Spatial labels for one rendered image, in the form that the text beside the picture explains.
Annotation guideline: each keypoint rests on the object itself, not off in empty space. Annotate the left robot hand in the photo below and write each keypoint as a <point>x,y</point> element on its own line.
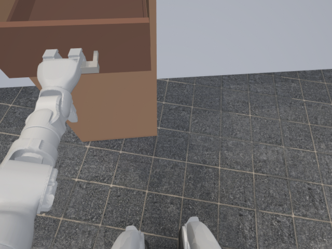
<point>64,73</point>

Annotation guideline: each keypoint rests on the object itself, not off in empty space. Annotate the drawer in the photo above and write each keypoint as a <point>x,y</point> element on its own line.
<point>117,29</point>

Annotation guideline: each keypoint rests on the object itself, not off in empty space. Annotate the robot left forearm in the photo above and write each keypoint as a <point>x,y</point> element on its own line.
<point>41,135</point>

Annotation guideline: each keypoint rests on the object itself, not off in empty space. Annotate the left robot upper arm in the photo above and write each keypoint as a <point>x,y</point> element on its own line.
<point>26,189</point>

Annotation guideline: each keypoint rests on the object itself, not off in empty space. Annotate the cabinet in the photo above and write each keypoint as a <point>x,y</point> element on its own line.
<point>113,105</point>

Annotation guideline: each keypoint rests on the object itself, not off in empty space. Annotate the handle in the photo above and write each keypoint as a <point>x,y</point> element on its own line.
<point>88,67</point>

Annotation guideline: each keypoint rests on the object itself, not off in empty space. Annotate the robot left thigh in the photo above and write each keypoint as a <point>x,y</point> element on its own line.
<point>130,239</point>

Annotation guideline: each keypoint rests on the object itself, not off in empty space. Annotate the left robot shin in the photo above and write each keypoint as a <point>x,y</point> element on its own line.
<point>131,228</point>

